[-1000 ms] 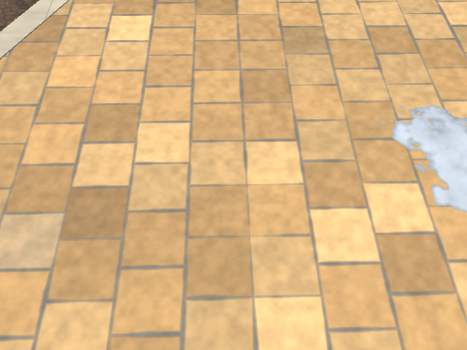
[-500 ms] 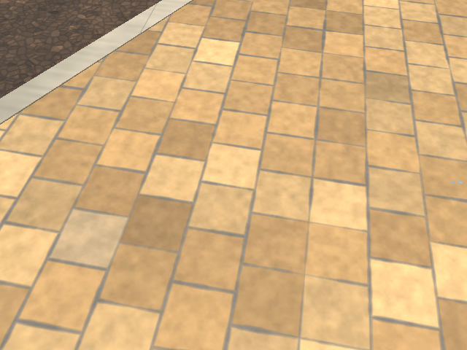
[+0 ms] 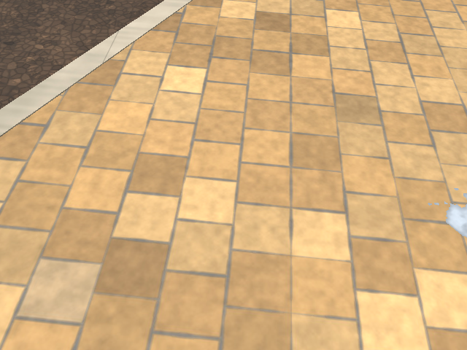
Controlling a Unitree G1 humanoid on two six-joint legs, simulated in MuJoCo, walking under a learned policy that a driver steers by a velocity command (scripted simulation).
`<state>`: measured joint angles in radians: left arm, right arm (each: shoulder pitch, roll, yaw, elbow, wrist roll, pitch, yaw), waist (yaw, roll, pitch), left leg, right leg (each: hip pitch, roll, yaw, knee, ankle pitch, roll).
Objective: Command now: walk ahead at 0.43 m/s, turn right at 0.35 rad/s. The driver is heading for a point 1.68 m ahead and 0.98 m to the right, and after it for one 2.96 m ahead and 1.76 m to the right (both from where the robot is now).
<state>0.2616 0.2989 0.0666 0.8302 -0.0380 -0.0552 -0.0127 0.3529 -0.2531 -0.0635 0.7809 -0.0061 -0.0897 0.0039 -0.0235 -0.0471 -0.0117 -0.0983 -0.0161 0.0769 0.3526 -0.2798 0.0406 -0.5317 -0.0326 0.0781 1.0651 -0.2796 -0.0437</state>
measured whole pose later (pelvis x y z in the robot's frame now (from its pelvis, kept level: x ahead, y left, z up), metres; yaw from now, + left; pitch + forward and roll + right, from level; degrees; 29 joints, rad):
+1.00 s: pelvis +0.55 -0.10 +0.00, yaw -35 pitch +1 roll +2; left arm 0.25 0.32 0.08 0.67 -0.03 -0.01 0.00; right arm 0.28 -0.26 -0.06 0.72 -0.01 -0.10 0.00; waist -0.03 -0.05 0.02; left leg -0.21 -0.02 0.08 0.39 -0.20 0.02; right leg -0.60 -0.05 0.06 1.17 -0.30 0.00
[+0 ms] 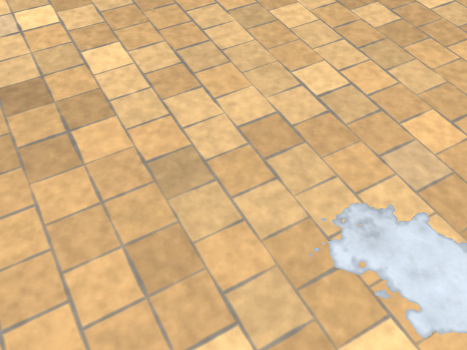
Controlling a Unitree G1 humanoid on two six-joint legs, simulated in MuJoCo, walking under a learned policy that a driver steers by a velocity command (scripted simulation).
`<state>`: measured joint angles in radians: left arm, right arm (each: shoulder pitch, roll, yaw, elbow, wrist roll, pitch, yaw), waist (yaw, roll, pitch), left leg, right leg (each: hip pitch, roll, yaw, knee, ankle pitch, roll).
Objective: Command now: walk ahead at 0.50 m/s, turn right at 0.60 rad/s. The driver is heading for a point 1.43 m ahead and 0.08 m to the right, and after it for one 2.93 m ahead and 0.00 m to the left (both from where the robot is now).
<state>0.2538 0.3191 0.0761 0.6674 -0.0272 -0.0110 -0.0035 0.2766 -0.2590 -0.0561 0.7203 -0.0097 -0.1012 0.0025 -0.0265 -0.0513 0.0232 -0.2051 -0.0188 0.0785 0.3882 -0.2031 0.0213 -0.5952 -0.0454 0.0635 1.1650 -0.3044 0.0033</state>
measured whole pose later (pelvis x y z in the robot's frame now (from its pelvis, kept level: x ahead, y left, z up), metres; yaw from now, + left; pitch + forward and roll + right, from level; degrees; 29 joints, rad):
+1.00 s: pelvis +0.57 -0.08 +0.00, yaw -12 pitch +1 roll +0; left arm 0.28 0.30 0.05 0.79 -0.02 -0.06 0.00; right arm 0.23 -0.27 -0.04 0.79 -0.01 -0.09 0.04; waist -0.01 -0.03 0.03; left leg -0.31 -0.04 0.05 0.44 -0.16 0.06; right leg -0.47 -0.06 0.04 1.15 -0.34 -0.03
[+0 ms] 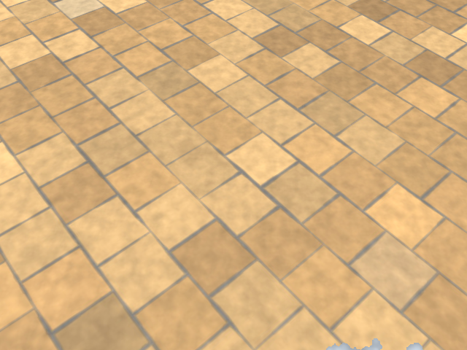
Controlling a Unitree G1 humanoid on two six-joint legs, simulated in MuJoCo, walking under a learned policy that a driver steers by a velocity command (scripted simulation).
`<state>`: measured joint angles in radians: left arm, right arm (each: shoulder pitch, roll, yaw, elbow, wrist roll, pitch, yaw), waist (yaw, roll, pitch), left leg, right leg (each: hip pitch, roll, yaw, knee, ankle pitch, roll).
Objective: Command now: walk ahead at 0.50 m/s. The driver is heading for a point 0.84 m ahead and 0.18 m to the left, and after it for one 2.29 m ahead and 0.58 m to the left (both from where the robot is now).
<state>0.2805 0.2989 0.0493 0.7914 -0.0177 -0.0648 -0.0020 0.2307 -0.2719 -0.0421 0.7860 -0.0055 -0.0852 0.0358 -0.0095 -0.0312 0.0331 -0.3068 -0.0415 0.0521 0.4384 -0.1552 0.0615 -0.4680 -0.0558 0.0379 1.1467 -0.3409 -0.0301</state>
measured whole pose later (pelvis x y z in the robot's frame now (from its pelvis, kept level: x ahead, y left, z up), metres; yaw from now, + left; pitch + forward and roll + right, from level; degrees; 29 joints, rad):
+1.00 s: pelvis +0.56 +0.00 -0.02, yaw +17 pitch +1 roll +0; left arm 0.25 0.29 0.05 0.86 -0.02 -0.09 0.00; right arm 0.15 -0.29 -0.07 0.70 0.02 -0.05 0.04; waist 0.01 0.00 0.06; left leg -0.43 -0.08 0.03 0.59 -0.19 0.11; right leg -0.27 -0.02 -0.01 1.19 -0.45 0.00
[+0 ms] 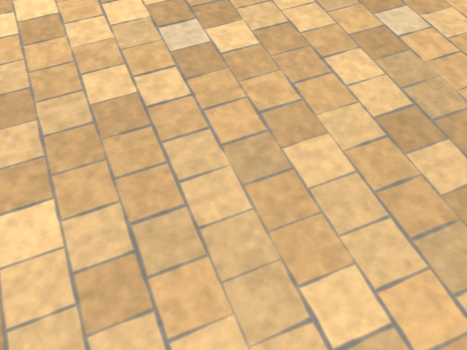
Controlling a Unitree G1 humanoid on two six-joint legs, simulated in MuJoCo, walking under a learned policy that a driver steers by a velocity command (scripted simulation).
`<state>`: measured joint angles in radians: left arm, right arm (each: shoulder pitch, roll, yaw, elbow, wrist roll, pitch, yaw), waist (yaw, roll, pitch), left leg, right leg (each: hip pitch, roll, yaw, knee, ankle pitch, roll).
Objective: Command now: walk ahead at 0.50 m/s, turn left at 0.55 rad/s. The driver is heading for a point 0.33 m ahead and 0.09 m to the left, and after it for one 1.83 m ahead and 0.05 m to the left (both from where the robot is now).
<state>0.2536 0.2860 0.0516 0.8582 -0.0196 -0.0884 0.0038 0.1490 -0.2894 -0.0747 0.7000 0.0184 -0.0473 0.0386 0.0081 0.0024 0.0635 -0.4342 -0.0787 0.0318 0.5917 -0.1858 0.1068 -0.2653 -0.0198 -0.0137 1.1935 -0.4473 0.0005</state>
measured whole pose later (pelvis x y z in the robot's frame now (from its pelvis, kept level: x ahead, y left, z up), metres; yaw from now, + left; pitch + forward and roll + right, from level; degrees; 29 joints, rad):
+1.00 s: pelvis +0.28 +0.00 +0.02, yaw +22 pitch +0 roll +0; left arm 0.20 0.31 0.07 0.86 -0.02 0.04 0.01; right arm 0.11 -0.21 -0.03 0.66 -0.02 0.01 -0.03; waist 0.03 -0.03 0.02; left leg -0.25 0.02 0.07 0.49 -0.24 0.03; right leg -0.42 -0.04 0.00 0.95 -0.49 0.09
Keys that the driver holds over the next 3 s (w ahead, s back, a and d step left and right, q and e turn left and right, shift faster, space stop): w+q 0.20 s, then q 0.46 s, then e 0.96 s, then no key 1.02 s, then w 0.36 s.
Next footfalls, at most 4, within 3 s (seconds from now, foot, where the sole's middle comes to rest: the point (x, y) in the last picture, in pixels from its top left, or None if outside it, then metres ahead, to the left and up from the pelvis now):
0.36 right None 0.41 -0.11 -0.76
0.78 left None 0.29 0.12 -0.76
1.20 right None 0.34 -0.11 -0.76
1.72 left None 0.36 0.11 -0.76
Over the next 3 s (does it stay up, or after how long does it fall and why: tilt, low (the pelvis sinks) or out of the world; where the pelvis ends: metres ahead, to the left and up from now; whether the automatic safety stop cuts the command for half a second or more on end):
stays up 0.37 0.00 0.02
